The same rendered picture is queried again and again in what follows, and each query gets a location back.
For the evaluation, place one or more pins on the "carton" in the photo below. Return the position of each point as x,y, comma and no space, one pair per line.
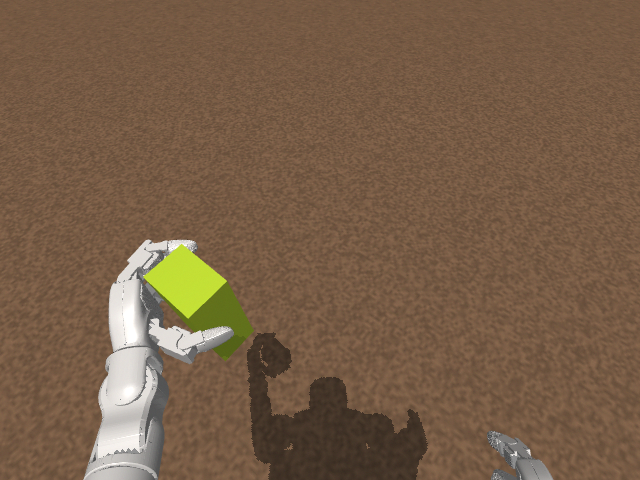
201,297

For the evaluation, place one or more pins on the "left robot arm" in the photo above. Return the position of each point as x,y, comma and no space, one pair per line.
132,399

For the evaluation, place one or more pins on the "right robot hand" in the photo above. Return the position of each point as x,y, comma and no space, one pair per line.
518,456

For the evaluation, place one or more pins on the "left robot hand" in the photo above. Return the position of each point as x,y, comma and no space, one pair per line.
136,319

